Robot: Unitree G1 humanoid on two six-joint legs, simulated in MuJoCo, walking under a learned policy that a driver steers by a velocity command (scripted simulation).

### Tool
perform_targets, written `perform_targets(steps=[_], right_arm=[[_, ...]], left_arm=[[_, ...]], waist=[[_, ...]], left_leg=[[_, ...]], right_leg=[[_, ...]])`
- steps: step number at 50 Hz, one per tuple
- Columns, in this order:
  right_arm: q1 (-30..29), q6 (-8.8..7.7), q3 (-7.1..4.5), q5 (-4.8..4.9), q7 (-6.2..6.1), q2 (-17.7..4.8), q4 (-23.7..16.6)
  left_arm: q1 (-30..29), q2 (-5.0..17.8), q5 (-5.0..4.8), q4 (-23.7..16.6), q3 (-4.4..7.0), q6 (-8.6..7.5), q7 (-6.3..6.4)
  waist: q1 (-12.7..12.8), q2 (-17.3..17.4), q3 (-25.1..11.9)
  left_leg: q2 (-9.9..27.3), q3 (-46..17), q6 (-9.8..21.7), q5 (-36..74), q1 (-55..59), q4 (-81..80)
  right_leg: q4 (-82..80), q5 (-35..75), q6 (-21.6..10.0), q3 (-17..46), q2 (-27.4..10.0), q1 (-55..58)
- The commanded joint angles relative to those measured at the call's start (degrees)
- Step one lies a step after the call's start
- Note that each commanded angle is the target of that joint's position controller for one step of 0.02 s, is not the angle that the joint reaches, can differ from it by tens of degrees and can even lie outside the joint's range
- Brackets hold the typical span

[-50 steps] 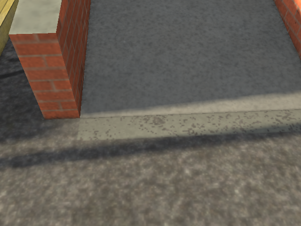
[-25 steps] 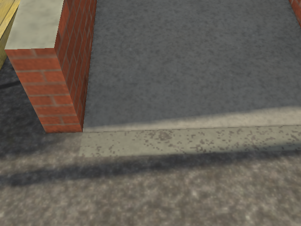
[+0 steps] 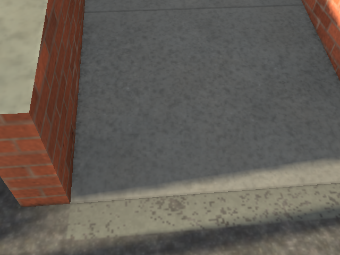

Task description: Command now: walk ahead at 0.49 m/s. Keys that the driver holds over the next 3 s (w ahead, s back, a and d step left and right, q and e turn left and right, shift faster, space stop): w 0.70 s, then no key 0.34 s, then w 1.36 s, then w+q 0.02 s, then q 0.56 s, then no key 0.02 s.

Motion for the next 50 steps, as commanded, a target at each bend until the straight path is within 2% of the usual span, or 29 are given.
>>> perform_targets(steps=[1, 6, 9, 11, 12, 13, 14, 15, 16, 17, 18, 19, 20, 22, 25, 31, 35, 37, 38, 39, 40, 41, 42, 43, 44, 45, 46, 48, 50], right_arm=[[2.6, -0.94, -0.76, 0.18, -0.33, -6.1, -1.5], [7.4, -0.73, -0.34, -0.61, -1.10, -6.0, 0.5], [8.2, -0.44, -0.48, -1.21, -1.73, -7.0, 1.5], [6.1, -0.38, -0.63, -1.32, -1.97, -7.9, 1.6], [5.5, -0.30, -0.78, -1.37, -1.96, -8.6, 1.8], [4.2, -0.24, -0.70, -1.00, -1.76, -8.5, 1.6], [3.0, -0.52, -0.22, -0.31, -1.50, -7.5, -0.1], [9.8, -0.54, 1.00, 2.40, -0.76, -1.1, -1.2], [7.0, -0.58, -0.77, 0.88, -1.06, -7.5, -0.3], [1.0, -0.77, -1.05, 0.48, -0.97, -7.7, -2.5], [-2.1, -0.98, -0.86, 0.25, -0.80, -6.8, -3.3], [-2.8, -0.35, -0.98, -0.49, -0.62, -5.9, -3.1], [-1.9, 0.64, -0.80, -1.45, -0.23, -4.7, -3.1], [-1.2, 2.07, -0.62, -2.09, 0.48, -2.6, -2.8], [-7.3, 3.13, -0.72, -2.25, 0.93, -3.1, -4.9], [-23.0, 2.82, 0.26, -0.73, 0.93, -2.6, -9.1], [-27.9, 2.30, 0.23, -0.67, 0.61, -3.7, -10.7], [-26.0, 1.52, 0.14, -1.01, 0.21, -3.6, -10.1], [-22.2, 1.00, -0.12, -1.24, -0.22, -4.0, -8.7], [-15.1, 0.26, -0.52, -1.59, -0.73, -4.5, -6.0], [-7.0, -0.76, -1.22, -2.66, -1.31, -6.3, -3.5], [2.4, -1.48, -2.27, -4.07, -1.78, -11.1, -1.9], [2.7, -0.83, -3.28, -2.78, -1.16, -14.7, -1.3], [0.1, -0.15, -2.81, -0.23, -0.61, -11.3, -2.0], [-6.2, -0.16, -1.73, -0.07, -0.65, -8.2, -2.6], [-9.3, -0.06, -0.87, -0.32, -0.76, -5.2, -2.8], [-10.1, -0.01, -0.22, -0.17, -1.22, -3.4, -2.4], [-10.1, -0.11, 0.73, -0.34, -1.76, -2.2, -1.4], [-10.4, -0.43, 0.85, -0.71, -1.89, -4.1, -0.7]], left_arm=[[-5.3, 1.9, -0.37, -3.9, 0.13, -0.35, -0.22], [-13.9, 1.7, -0.48, -6.2, -0.19, -0.62, -0.40], [-16.2, 2.2, -0.68, -7.4, -0.09, -1.20, -0.38], [-12.3, 2.8, -0.80, -6.4, 0.30, -1.75, 0.04], [-6.6, 3.9, -0.79, -4.6, 0.89, -2.07, 0.54], [3.9, 5.4, -0.34, -1.2, 1.72, -2.58, 1.11], [14.6, 9.4, 1.18, 1.3, 3.01, -3.00, 1.88], [19.2, 15.0, 2.18, 2.1, 4.58, -2.85, 1.91], [16.2, 11.6, -0.13, 2.2, 4.09, -2.02, 1.31], [9.4, 9.1, -0.99, 1.6, 3.30, -2.12, 1.11], [5.9, 5.9, -0.94, 1.3, 2.50, -2.62, 0.85], [5.1, 4.1, -0.90, 1.8, 1.93, -3.06, 0.92], [5.2, 2.1, -1.05, 3.0, 1.25, -3.37, 1.11], [7.8, 2.6, -1.21, 4.7, 1.12, -4.49, 1.28], [10.5, 4.7, -1.47, 6.3, 1.34, -5.17, 1.28], [16.7, 5.0, -1.54, 8.6, 0.77, -4.89, 1.57], [20.2, 5.6, -0.97, 10.5, 0.81, -4.68, 2.24], [19.5, 5.4, -0.63, 11.2, 0.71, -4.41, 2.71], [18.8, 5.6, -0.66, 11.4, 0.71, -4.35, 2.94], [18.0, 5.7, -1.02, 11.5, 0.66, -4.24, 3.07], [17.8, 5.5, -1.76, 11.3, 0.49, -4.24, 3.17], [17.7, 3.9, -2.64, 9.4, -0.16, -4.37, 3.39], [28.0, -0.6, -4.83, 11.7, -0.65, -3.59, 3.33], [23.6, 5.0, -2.50, 12.4, 0.87, -2.83, 3.59], [18.1, 3.1, -1.65, 10.6, 0.68, -2.90, 3.25], [16.0, 1.8, -0.93, 10.5, 0.52, -2.69, 3.03], [14.5, 1.8, -0.11, 10.4, 0.79, -1.96, 2.76], [16.6, -0.6, 0.28, 11.4, 0.45, -0.37, 2.24], [17.0, -2.0, -0.13, 11.9, 0.01, 0.64, 2.40]], waist=[[0.1, 3.7, 4.4], [-2.5, 4.7, 5.3], [-2.4, 5.3, 5.5], [0.3, 6.3, 3.4], [2.7, 6.9, 0.2], [7.3, 6.0, -5.2], [11.4, 3.3, -12.1], [8.9, -10.3, -21.0], [8.4, -3.1, -19.1], [5.9, -1.7, -9.0], [4.5, 0.8, -4.7], [2.7, 1.2, -2.0], [0.8, 0.2, -1.0], [-0.5, -0.6, -0.7], [-0.6, -0.9, 1.8], [3.5, -1.9, 4.1], [5.0, -2.0, 4.9], [3.7, -1.5, 4.6], [2.2, -2.0, 2.7], [-0.5, -1.4, -0.5], [-3.2, -0.4, -5.2], [-5.7, 5.3, -13.2], [-1.9, 17.2, -21.5], [-1.8, 6.2, -18.7], [-0.1, 6.7, -11.0], [1.2, 4.5, -6.7], [2.1, 4.7, -4.2], [4.4, 4.9, -5.0], [6.0, 5.7, -5.6]], left_leg=[[15.7, -10.4, 4.3, 11.7, -1.9, -8.1], [16.6, -9.0, 3.8, 20.7, 6.0, -5.5], [18.4, -8.9, 4.4, 28.7, 11.2, -1.9], [18.5, -7.4, 3.2, 43.1, 11.4, 4.0], [18.0, -6.8, 2.5, 50.4, 11.1, 10.6], [16.5, -5.2, 1.4, 50.1, 7.5, 21.4], [14.4, -3.9, 0.6, 33.4, -4.8, 36.9], [3.8, -0.2, -2.3, -9.4, -27.7, 61.1], [3.6, -7.4, -1.2, -17.0, -33.4, 67.1], [7.0, -7.8, -0.9, -10.8, -35.6, 65.3], [8.8, -7.6, -1.0, -7.2, -33.6, 62.0], [10.2, -7.4, -1.3, -6.2, -31.0, 59.0], [11.0, -7.2, -1.9, -5.7, -28.0, 56.4], [10.9, -6.0, -2.8, -5.0, -26.1, 53.9], [12.2, -4.2, -4.2, 0.0, -30.2, 47.9], [10.9, -0.6, -5.7, 10.0, -30.1, 27.0], [9.8, -0.3, -4.2, 7.8, -31.1, 21.4], [8.1, 0.3, -2.6, 4.5, -27.9, 18.7], [6.3, 1.0, -1.8, 3.2, -23.0, 17.4], [4.3, 1.8, -0.7, 6.3, -15.2, 13.3], [6.9, -0.3, 0.7, 15.1, -3.4, 11.3], [20.9, -13.0, 3.9, 36.1, 11.7, 14.8], [34.4, -30.5, 15.3, 58.2, 23.3, 14.6], [30.1, -25.8, 13.7, 57.5, 16.9, 12.8], [27.7, -19.5, 11.6, 53.8, 9.9, 10.3], [24.9, -15.9, 9.4, 48.5, 4.0, 7.4], [22.8, -13.3, 7.9, 46.3, -0.4, 5.4], [20.4, -8.8, 6.6, 47.5, -6.8, 4.2], [19.2, -5.8, 6.3, 47.9, -10.0, 4.2]], right_leg=[[-7.3, 6.4, 1.1, -1.5, 0.5, -2.8], [-17.0, 7.4, 0.5, -3.5, 2.9, -2.6], [-20.6, 2.1, -1.3, -4.0, 4.2, -1.2], [-23.4, -2.8, -3.4, -5.3, 7.0, 7.0], [-24.6, -4.5, -4.6, -5.9, 9.1, 14.4], [-27.9, -1.9, -6.5, -5.7, 9.7, 27.1], [-27.9, -7.1, -9.5, 4.3, 0.1, 43.5], [-31.0, -10.8, -18.7, 33.7, -18.3, 62.1], [-37.0, -12.0, -18.2, 40.3, -16.8, 58.1], [-38.4, -9.2, -15.9, 28.8, -14.2, 48.7], [-40.5, -2.4, -14.4, 22.6, -12.0, 41.0], [-41.7, 1.9, -12.4, 17.8, -9.4, 35.6], [-42.8, 4.2, -10.6, 14.0, -7.2, 31.5], [-44.1, 8.9, -10.3, 10.8, -5.9, 28.9], [-46.5, 9.5, -10.0, 7.2, -4.5, 27.8], [-47.6, 12.5, -8.1, 3.3, -2.4, 31.6], [-45.2, 16.3, -9.4, 4.0, -5.2, 39.8], [-39.8, 29.4, -8.6, 2.8, -5.5, 42.3], [-34.9, 38.5, -7.6, 2.2, -5.0, 42.7], [-27.3, 43.2, -6.3, 1.2, -3.2, 42.3], [-17.7, 37.2, -4.7, -0.1, -0.7, 36.9], [-1.5, 12.3, -3.0, -2.4, 2.8, 25.4], [16.9, -32.1, -1.2, -2.4, 12.3, 11.7], [18.4, -28.7, -1.3, 4.5, 9.6, 10.9], [16.4, -25.1, -0.8, 4.5, 8.0, 8.4], [13.2, -22.1, -0.2, 4.0, 6.2, 8.8], [10.3, -20.1, 0.4, 3.7, 5.2, 10.4], [6.2, -16.9, 1.5, 2.2, 5.6, 17.5], [-0.2, -15.5, 2.2, 1.1, 5.9, 20.7]])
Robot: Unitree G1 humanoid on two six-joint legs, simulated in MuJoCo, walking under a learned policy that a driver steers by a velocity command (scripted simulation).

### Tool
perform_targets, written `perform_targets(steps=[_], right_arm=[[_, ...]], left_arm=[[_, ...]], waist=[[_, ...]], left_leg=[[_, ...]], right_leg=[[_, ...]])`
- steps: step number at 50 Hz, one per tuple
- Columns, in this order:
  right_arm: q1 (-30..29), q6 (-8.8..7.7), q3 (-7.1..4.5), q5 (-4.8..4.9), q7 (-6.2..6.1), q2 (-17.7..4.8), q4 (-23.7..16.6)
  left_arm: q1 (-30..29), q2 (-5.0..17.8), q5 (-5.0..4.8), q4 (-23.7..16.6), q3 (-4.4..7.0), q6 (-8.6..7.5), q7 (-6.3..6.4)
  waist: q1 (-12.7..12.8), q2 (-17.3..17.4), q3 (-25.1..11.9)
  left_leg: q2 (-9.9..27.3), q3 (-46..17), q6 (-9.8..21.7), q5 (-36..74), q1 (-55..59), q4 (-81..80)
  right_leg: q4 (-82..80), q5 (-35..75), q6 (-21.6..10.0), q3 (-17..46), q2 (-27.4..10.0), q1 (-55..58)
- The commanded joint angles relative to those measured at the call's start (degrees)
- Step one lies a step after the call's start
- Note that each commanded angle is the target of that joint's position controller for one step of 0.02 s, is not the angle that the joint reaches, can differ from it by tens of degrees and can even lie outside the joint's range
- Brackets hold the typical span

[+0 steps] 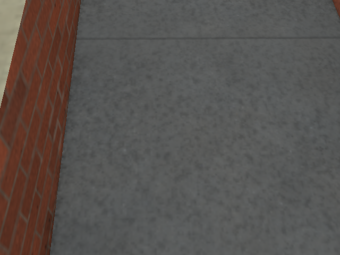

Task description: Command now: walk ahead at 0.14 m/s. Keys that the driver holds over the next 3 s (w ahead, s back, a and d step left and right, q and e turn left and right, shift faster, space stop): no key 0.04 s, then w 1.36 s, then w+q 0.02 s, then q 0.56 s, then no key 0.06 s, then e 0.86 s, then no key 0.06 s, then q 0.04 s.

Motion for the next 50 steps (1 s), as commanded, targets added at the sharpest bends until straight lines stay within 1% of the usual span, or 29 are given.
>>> perform_targets(steps=[1, 2, 4, 6, 7, 11, 14, 15, 16, 17, 18, 20, 21, 23, 28, 33, 35, 36, 37, 38, 39, 40, 41, 42, 43, 45, 46, 47, 50], right_arm=[[1.9, -0.80, 0.11, -0.36, -0.33, -4.9, -0.9], [2.4, -0.68, 0.25, -0.47, -0.32, -5.1, -0.5], [5.9, 0.39, -0.86, -0.15, 0.04, -7.9, 0.5], [7.7, 1.65, -1.38, 0.00, 0.19, -8.4, 1.0], [8.3, 2.07, -1.50, -0.01, 0.13, -8.1, 1.2], [10.1, 2.12, -2.13, -0.10, -0.04, -8.3, 1.9], [7.3, 2.34, -2.17, 0.34, 0.13, -6.8, 1.0], [4.2, 2.12, -1.58, 0.24, 0.37, -4.2, -0.7], [2.2, 1.61, -0.39, 0.85, 0.97, 0.4, -2.9], [0.0, 1.73, -1.47, -1.50, 1.09, -4.2, -3.7], [0.2, 1.73, -1.94, -1.86, 1.63, -5.2, -3.3], [2.6, 1.62, -2.00, -1.19, 2.28, -4.1, -1.7], [2.2, 1.71, -2.23, -1.49, 2.49, -4.7, -1.4], [0.2, 1.99, -2.37, -1.32, 2.57, -4.2, -2.0], [-9.9, 2.83, -1.83, -0.90, 2.24, -3.1, -5.9], [-17.1, 3.21, -0.27, -0.39, 2.12, -1.8, -9.6], [-13.8, 3.06, -0.41, -0.38, 1.41, -2.6, -9.3], [-9.3, 2.80, -0.91, -0.16, 0.87, -3.6, -8.1], [-0.4, 2.18, -1.75, 0.29, 0.39, -4.8, -5.3], [8.6, 1.38, -2.79, -0.04, 0.08, -6.7, -2.4], [17.8, 0.92, -4.97, -1.75, -0.19, -14.1, -0.6], [18.6, 1.17, -5.23, -1.84, 0.55, -16.7, -0.7], [13.4, 1.93, -5.13, 0.05, 0.72, -15.4, -0.6], [5.7, 1.86, -3.75, 0.12, 0.59, -9.9, -2.1], [2.3, 1.30, -2.65, 0.03, 0.74, -6.0, -2.1], [2.8, 0.31, -1.40, -0.05, 0.43, -2.5, -0.3], [4.7, -0.31, -1.07, 0.03, 0.29, -1.6, 1.1], [6.3, -0.63, -1.39, 0.04, 0.10, -3.6, 1.8], [9.8, -0.68, -1.29, -0.19, 0.14, -4.4, 2.9]], left_arm=[[10.8, -0.8, 0.12, 2.0, -0.36, 1.94, 0.22], [9.2, -0.7, 0.08, 1.9, -0.57, 2.34, 0.54], [6.4, 1.1, 0.44, 1.3, -0.57, 2.90, 0.52], [0.9, 2.3, 0.66, -0.8, -0.53, 2.88, -0.30], [-1.2, 2.6, 0.61, -1.7, -0.50, 2.59, -0.67], [-1.5, 1.0, 0.15, -2.1, -0.78, 0.69, -0.97], [7.1, 0.6, -0.20, 1.2, -0.43, -0.60, -0.38], [12.0, 2.9, 0.24, 2.5, 0.05, -1.13, 0.20], [16.8, 7.9, -0.41, 3.2, 1.23, -1.39, 0.69], [16.8, 8.7, -0.62, 3.7, 1.76, -0.83, 0.59], [12.5, 6.4, -0.91, 2.3, 1.15, -0.89, 0.37], [8.0, 4.8, -1.33, 0.4, 0.67, -1.69, 0.05], [8.2, 4.5, -1.50, 0.4, 0.57, -2.35, 0.24], [11.9, 3.4, -1.27, 1.8, 0.20, -3.02, 0.15], [18.2, 3.1, -0.70, 3.3, -0.51, -3.28, 0.30], [19.0, 4.4, -0.44, 3.2, -0.80, -3.09, 0.62], [17.7, 5.2, -0.64, 3.3, -0.80, -3.18, 0.61], [17.3, 6.0, -0.70, 3.4, -0.64, -3.25, 0.62], [16.7, 6.9, -0.54, 3.5, -0.40, -3.25, 0.52], [15.0, 7.4, -1.28, 3.0, -0.28, -3.31, 0.43], [16.9, 3.8, -1.89, 1.0, -1.23, -3.54, 0.00], [21.0, -1.6, -1.61, 1.3, -1.60, -3.48, -0.53], [15.4, 2.5, -1.28, -0.3, -0.42, -3.05, -1.15], [8.4, 5.1, -0.45, -2.8, 0.30, -2.85, -1.39], [5.4, 4.8, -0.18, -3.6, 0.64, -3.12, -1.63], [8.7, 1.5, 0.40, -2.6, 0.27, -1.62, -2.02], [8.3, 0.7, 0.39, -2.6, 0.19, -0.86, -2.09], [9.0, -0.4, 0.29, -3.0, -0.03, -0.09, -2.33], [1.1, 0.9, 0.76, -6.3, -0.01, 1.01, -2.61]], waist=[[3.5, 5.7, -8.9], [3.1, 6.5, -8.8], [1.0, 9.1, -8.9], [-0.7, 9.6, -4.7], [-1.0, 9.2, -2.5], [-0.9, 5.1, -1.0], [2.9, 2.5, -0.4], [4.6, -3.2, 0.3], [5.5, -14.6, -0.2], [5.5, -10.4, 5.1], [2.3, -4.8, 6.1], [-0.8, -2.5, 4.0], [-1.1, -2.0, 2.9], [-0.6, -1.6, 1.3], [1.5, -2.8, 2.2], [2.1, -5.5, 3.5], [-0.4, -6.2, 1.8], [-2.4, -6.8, -0.7], [-5.7, -6.2, -4.9], [-10.0, -4.8, -9.2], [-11.1, 4.3, -16.7], [-6.9, 10.0, -21.1], [-6.6, 7.9, -15.9], [-4.0, 3.8, -4.8], [-2.3, 1.6, -2.0], [1.8, 1.4, -2.2], [2.1, 1.0, -1.5], [3.1, 3.3, -2.5], [2.1, 4.6, -0.2]], left_leg=[[14.1, -6.7, 7.4, 42.3, 1.3, -4.6], [13.7, -6.5, 7.1, 38.7, 0.8, -4.7], [14.1, -9.8, 7.3, 9.8, 0.6, -8.7], [15.5, -15.8, 7.6, -19.5, -1.6, -14.6], [16.5, -18.0, 7.7, -24.1, -1.5, -16.0], [17.6, -19.4, 7.9, -25.9, 1.0, -14.7], [12.9, -15.2, 5.3, -30.5, -7.4, -6.7], [9.0, -10.4, 3.2, -28.3, -15.0, 3.6], [0.7, -0.5, 0.0, -24.7, -26.3, 20.3], [1.9, -2.5, -0.3, -22.2, -31.1, 29.4], [4.3, -5.8, -0.5, -16.7, -30.1, 33.5], [5.7, -6.0, -1.8, -10.2, -26.7, 35.3], [5.9, -5.2, -2.5, -7.4, -25.8, 36.4], [5.9, -3.9, -3.3, -4.7, -26.9, 38.9], [6.3, -1.4, -4.9, -4.4, -33.1, 38.2], [4.2, 2.0, -2.7, -5.9, -25.3, 25.2], [1.3, 4.3, 0.1, -9.4, -16.9, 21.8], [-0.8, 4.9, 1.5, -11.2, -11.5, 20.8], [-2.6, 4.7, 2.9, -10.5, -3.2, 17.6], [-1.0, 1.6, 4.1, -5.8, 9.7, 10.9], [14.7, -17.6, 8.0, -15.2, 26.1, 6.3], [27.4, -43.3, 13.6, -14.0, 33.6, -2.4], [25.6, -49.2, 14.8, -31.3, 27.5, -12.1], [23.1, -38.4, 12.4, -32.2, 18.6, -11.2], [19.7, -30.7, 9.8, -23.4, 11.4, -12.2], [14.9, -18.8, 6.6, -12.0, 3.8, -13.4], [12.7, -14.3, 5.4, -5.2, 2.4, -13.1], [12.9, -13.5, 6.3, -5.1, 2.9, -13.4], [12.4, -12.3, 7.4, -9.2, 4.1, -16.0]], right_leg=[[-7.8, 3.2, 1.0, -0.9, -0.6, 7.7], [-11.2, 4.3, 1.0, -1.2, -0.7, 8.5], [-12.3, 4.6, 0.2, -3.2, -0.8, 7.4], [-14.2, 3.9, -0.7, -3.8, -1.3, 4.5], [-15.2, 3.5, -0.9, -3.9, -1.5, 2.8], [-22.2, 0.8, -2.5, -5.0, -1.0, 4.4], [-35.5, 1.8, -4.3, -5.6, 1.2, 19.6], [-42.1, -5.2, -5.8, 3.7, -5.3, 25.8], [-52.5, -19.7, -9.7, 23.4, -17.4, 32.0], [-54.5, -21.5, -13.0, 29.4, -22.7, 26.8], [-53.9, -18.0, -12.3, 26.0, -20.1, 23.4], [-54.4, -6.4, -9.6, 17.3, -15.4, 22.2], [-54.0, 0.6, -9.2, 13.6, -13.9, 22.3], [-52.3, 11.8, -9.2, 9.4, -12.2, 24.4], [-50.0, 30.4, -10.4, 5.8, -12.0, 27.8], [-49.1, 41.8, -10.3, 2.4, -12.0, 26.8], [-44.3, 59.0, -9.7, 0.0, -12.5, 26.7], [-38.6, 70.2, -9.3, -0.8, -12.7, 27.6], [-29.0, 74.2, -8.7, -1.2, -12.1, 27.9], [-17.8, 65.7, -7.3, -2.5, -10.4, 21.8], [0.2, 39.6, -5.6, -3.9, -6.3, 8.3], [18.5, -8.4, -4.2, 0.1, 3.5, -5.1], [23.9, -3.6, -4.4, 3.9, 2.3, -14.5], [23.7, 2.4, -5.0, 2.0, -2.2, -19.0], [20.7, 6.7, -5.2, 1.9, -3.9, -16.5], [18.1, 9.7, -4.2, 1.4, -5.3, -8.8], [18.6, 11.1, -4.2, 0.6, -5.4, -8.0], [19.5, 11.3, -3.7, -0.6, -4.8, -9.7], [20.2, 13.4, -2.2, -2.1, -6.4, -19.6]])
Over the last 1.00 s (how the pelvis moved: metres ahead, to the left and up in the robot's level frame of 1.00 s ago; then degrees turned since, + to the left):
0.52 -0.01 0.00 0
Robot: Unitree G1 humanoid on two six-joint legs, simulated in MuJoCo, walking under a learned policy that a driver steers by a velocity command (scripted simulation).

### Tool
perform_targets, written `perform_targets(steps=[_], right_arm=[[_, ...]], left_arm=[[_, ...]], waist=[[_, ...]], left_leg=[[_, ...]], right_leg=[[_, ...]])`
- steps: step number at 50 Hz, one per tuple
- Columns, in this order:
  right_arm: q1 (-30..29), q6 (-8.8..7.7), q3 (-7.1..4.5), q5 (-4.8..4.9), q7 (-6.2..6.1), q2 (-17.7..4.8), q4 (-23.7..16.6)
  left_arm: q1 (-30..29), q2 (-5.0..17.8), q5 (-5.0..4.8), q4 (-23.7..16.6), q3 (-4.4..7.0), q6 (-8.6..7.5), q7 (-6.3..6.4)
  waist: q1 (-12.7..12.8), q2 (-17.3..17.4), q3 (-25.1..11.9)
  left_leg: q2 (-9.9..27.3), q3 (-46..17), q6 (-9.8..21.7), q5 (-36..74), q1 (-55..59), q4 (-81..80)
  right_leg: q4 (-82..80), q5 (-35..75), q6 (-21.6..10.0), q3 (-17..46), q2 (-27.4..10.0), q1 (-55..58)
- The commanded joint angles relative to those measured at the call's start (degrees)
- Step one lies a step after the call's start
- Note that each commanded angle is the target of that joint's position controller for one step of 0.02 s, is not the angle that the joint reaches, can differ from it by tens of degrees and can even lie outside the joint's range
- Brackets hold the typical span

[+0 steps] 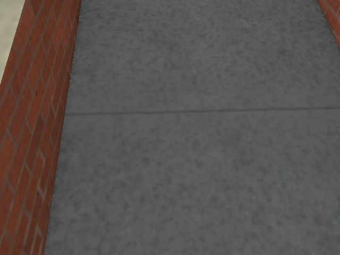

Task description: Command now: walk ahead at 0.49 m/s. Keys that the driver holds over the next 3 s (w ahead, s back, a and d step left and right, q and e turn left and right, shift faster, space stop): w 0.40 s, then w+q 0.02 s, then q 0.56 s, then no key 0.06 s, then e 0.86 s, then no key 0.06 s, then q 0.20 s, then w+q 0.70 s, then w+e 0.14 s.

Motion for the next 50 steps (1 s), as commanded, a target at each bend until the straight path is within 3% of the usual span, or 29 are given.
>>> perform_targets(steps=[1, 7, 12, 14, 15, 16, 17, 18, 19, 20, 21, 22, 23, 24, 26, 29, 32, 35, 37, 40, 41, 42, 43, 44, 45, 46, 47, 48, 50], right_arm=[[2.5, -1.06, -0.10, -0.06, -0.19, -4.2, -1.5], [9.8, -1.33, 0.29, 0.00, -0.66, -4.5, -1.1], [13.1, -1.07, 0.23, -0.37, -0.84, -5.2, -0.6], [11.3, -0.92, 0.19, -0.75, -0.80, -6.4, -0.9], [10.4, -0.80, 0.04, -1.12, -0.55, -7.2, -1.2], [6.7, -0.82, -0.32, -0.26, -0.09, -8.7, -2.4], [5.6, -0.90, -0.12, 0.84, 0.21, -7.9, -4.8], [11.1, -1.09, 0.78, 2.21, 1.85, -0.1, -7.3], [4.0, -1.31, -0.70, 0.57, 2.07, -5.4, -7.9], [-1.7, -1.25, -1.36, 0.16, 1.80, -5.8, -10.7], [-2.6, -1.38, -1.18, 0.08, 1.47, -4.6, -10.9], [-1.3, -0.77, -1.04, 0.14, 1.33, -3.0, -10.2], [1.9, 0.43, -0.95, 0.17, 1.21, -1.9, -9.5], [3.1, 1.45, -0.94, -0.15, 1.19, -1.2, -8.9], [2.8, 2.92, -1.07, 0.02, 0.96, -0.7, -9.3], [-4.7, 4.04, -1.26, -0.51, 0.72, -1.8, -12.5], [-11.0, 4.93, -1.06, -0.88, 0.68, -2.2, -15.0], [-15.7, 6.18, -0.08, -1.07, 0.70, -0.6, -17.2], [-15.6, 6.61, 0.06, -1.09, 0.58, -0.9, -18.1], [-10.1, 6.46, -0.91, -0.70, 0.28, -3.5, -17.9], [-7.3, 6.02, -1.46, -0.50, 0.27, -4.5, -17.8], [-2.2, 5.17, -2.23, -0.41, 0.00, -6.0, -17.0], [0.4, 4.71, -4.10, -0.91, -0.61, -12.6, -17.6], [-2.9, 5.19, -5.16, 0.15, -0.78, -17.1, -19.2], [-4.1, 5.98, -5.74, 0.60, -0.95, -17.4, -20.5], [-7.8, 6.22, -4.58, 0.29, -1.48, -12.9, -20.8], [-9.9, 6.22, -3.63, 0.20, -1.53, -10.1, -20.5], [-11.0, 5.96, -3.16, 0.25, -1.38, -8.7, -20.5], [-11.2, 5.12, -2.72, -0.07, -1.28, -7.5, -21.3]], left_arm=[[0.6, 1.1, 0.56, -2.6, -0.03, 1.24, -0.46], [-13.5, 0.6, 0.10, -8.7, -0.91, 1.56, -0.71], [-17.5, -0.5, -0.25, -11.6, -1.78, 1.48, -0.58], [-12.0, -0.1, -0.58, -10.7, -1.31, 1.22, 0.28], [-4.6, 1.0, -1.52, -8.8, -0.53, 0.81, 0.80], [7.0, 2.8, -2.26, -5.3, 0.53, 0.17, 1.27], [15.2, 9.2, -1.13, -3.4, 2.65, -0.24, 1.70], [18.3, 16.2, -0.53, -2.2, 4.31, 0.12, 1.54], [12.4, 13.6, -1.93, -2.7, 3.87, 0.37, 1.50], [5.6, 10.0, -1.32, -2.9, 2.89, 0.01, 1.84], [2.9, 5.2, -1.06, -2.7, 1.79, -0.76, 1.49], [1.2, 2.1, -1.12, -2.1, 0.85, -1.52, 1.38], [0.8, -0.6, -1.09, -1.3, -0.04, -2.13, 1.50], [2.5, -1.1, -1.03, 0.0, -0.26, -2.67, 1.65], [4.8, 1.4, -0.64, 0.9, 0.09, -3.42, 1.84], [6.6, 2.7, -0.71, 0.6, -0.03, -2.94, 2.25], [8.5, 3.4, -0.75, -0.3, -0.23, -1.76, 3.52], [9.4, 5.0, -0.94, -0.9, 0.05, -0.90, 4.68], [9.6, 6.2, -0.91, -1.1, 0.50, -0.08, 5.25], [8.4, 8.5, -1.12, -2.4, 1.40, 1.10, 5.60], [7.5, 9.4, -1.27, -3.1, 1.79, 1.46, 5.27], [6.4, 10.6, -1.60, -3.9, 2.29, 1.66, 4.66], [6.6, 7.9, -1.42, -6.2, 1.77, 1.51, 4.13], [8.1, 2.7, -0.81, -9.4, 0.92, 1.93, 3.01], [4.3, 3.4, -0.26, -11.0, 0.47, 1.49, 2.25], [-0.7, 5.0, -0.44, -11.9, 0.82, 1.06, 2.03], [-2.4, 5.9, -1.04, -12.4, 1.32, 0.66, 2.52], [-1.8, 6.0, -0.64, -12.7, 1.32, 1.05, 3.04], [1.7, 4.7, 0.18, -12.0, 1.13, 2.99, 3.22]], waist=[[1.8, 5.2, 4.0], [-1.8, 4.3, 5.7], [-2.4, 7.1, 5.0], [1.1, 9.6, 0.9], [4.5, 11.2, -3.1], [10.5, 10.4, -8.8], [13.1, 5.4, -15.1], [7.6, -11.9, -22.2], [6.8, -3.6, -15.5], [3.2, 1.1, -3.9], [1.3, 6.5, -1.6], [-1.5, 6.8, -0.2], [-3.8, 4.8, -0.1], [-4.3, 3.7, 0.0], [-4.7, 0.6, 0.5], [-3.6, -2.9, 1.1], [-1.9, -3.9, 0.3], [-0.2, -5.0, 0.2], [0.1, -5.3, -1.1], [-1.9, -7.1, -4.6], [-3.4, -6.1, -6.1], [-6.8, -1.4, -8.5], [-7.1, 8.6, -11.5], [-1.5, 14.5, -16.1], [-4.4, 8.3, -16.0], [-3.4, 2.1, -7.0], [-1.2, -0.5, -0.6], [0.4, -0.2, 0.0], [1.1, 2.3, -3.4]], left_leg=[[15.1, -13.2, 7.2, 2.9, -2.1, -13.4], [16.3, -12.0, 7.3, 10.4, 7.4, -15.6], [18.6, -7.8, 6.7, 34.1, 16.5, -12.9], [18.5, -4.0, 5.5, 60.5, 16.4, -2.7], [18.8, -3.3, 4.8, 72.1, 15.5, 6.8], [17.3, -1.6, 3.1, 67.6, 9.7, 19.4], [14.2, -1.5, 1.7, 44.2, -3.3, 36.2], [1.4, -5.7, -0.7, -7.6, -24.0, 56.3], [3.1, -14.2, 0.5, -3.9, -30.9, 62.9], [6.2, -11.5, 0.7, 1.0, -35.7, 66.9], [8.2, -10.8, 1.1, 4.8, -32.9, 65.3], [9.2, -11.1, 0.9, 6.1, -29.0, 62.8], [9.6, -10.8, 0.2, 6.4, -24.8, 61.6], [8.9, -10.6, -0.1, 6.5, -23.5, 61.5], [7.0, -9.3, -1.0, 6.2, -25.4, 62.2], [6.0, -6.5, -2.1, 9.6, -30.0, 57.4], [6.1, -3.4, -4.3, 9.5, -33.5, 49.1], [6.3, 0.0, -5.7, 6.4, -30.7, 37.5], [5.5, 2.0, -4.3, 3.3, -27.8, 32.5], [2.0, 4.2, -0.3, -4.5, -18.7, 26.6], [1.0, 3.5, 1.1, -4.3, -14.2, 22.7], [0.7, 0.0, 2.6, 2.8, -4.7, 13.6], [11.8, -18.7, 6.9, 13.7, 4.7, 8.3], [24.1, -43.9, 16.9, 26.3, 12.7, 3.9], [26.5, -49.1, 21.3, 10.7, 8.0, -4.3], [24.3, -41.9, 19.3, -0.9, 0.6, -4.3], [20.0, -34.5, 15.2, 0.7, -6.8, -4.3], [16.0, -28.4, 11.8, 6.5, -9.3, -3.2], [12.2, -20.9, 9.4, 20.8, -9.4, -0.6]], right_leg=[[2.3, 3.1, 1.6, -1.6, -1.9, -8.9], [-11.4, 3.8, 3.7, -4.6, -1.8, -16.3], [-22.7, -4.9, -0.5, -9.5, 2.3, -9.2], [-25.7, -13.3, -4.0, -12.5, 7.3, 2.1], [-27.6, -14.0, -5.5, -12.3, 9.8, 11.0], [-34.7, -7.6, -7.0, -9.5, 9.4, 26.2], [-43.4, -19.8, -8.6, 7.1, -1.3, 41.8], [-58.1, -32.5, -16.5, 44.9, -19.3, 56.7], [-66.4, -36.3, -14.2, 51.5, -16.6, 49.2], [-63.8, -27.5, -12.6, 39.4, -15.6, 40.2], [-63.1, -15.8, -9.9, 28.3, -13.2, 33.5], [-63.3, -4.0, -7.5, 18.3, -10.6, 28.1], [-63.3, 4.5, -5.7, 11.1, -8.9, 24.3], [-62.3, 14.0, -4.7, 5.8, -7.3, 23.3], [-62.0, 25.7, -4.4, -0.2, -7.0, 23.0], [-62.2, 31.7, -2.5, -6.8, -5.3, 25.3], [-60.6, 35.6, -2.5, -9.1, -5.6, 31.9], [-58.4, 39.5, -2.1, -10.4, -7.5, 36.4], [-54.5, 46.8, -2.7, -11.5, -9.1, 40.2], [-43.9, 59.1, -3.0, -12.9, -10.9, 41.7], [-37.5, 57.0, -2.9, -13.0, -11.0, 40.1], [-26.8, 47.1, -0.9, -14.0, -9.4, 34.6], [-10.0, 15.9, 2.5, -13.7, -4.2, 22.0], [7.3, -25.6, 5.4, -4.6, 7.7, 5.9], [11.5, -22.6, 5.5, 3.2, 6.5, -0.2], [10.7, -17.8, 5.4, 4.0, 3.7, -2.7], [5.1, -14.1, 5.4, 3.3, 2.4, -1.9], [0.4, -11.1, 5.7, 3.3, 1.6, 1.0], [-1.0, -7.6, 6.3, 1.6, 3.0, 5.2]])
Over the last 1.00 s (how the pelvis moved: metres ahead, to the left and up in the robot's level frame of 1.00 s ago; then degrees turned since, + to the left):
0.36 0.00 0.02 0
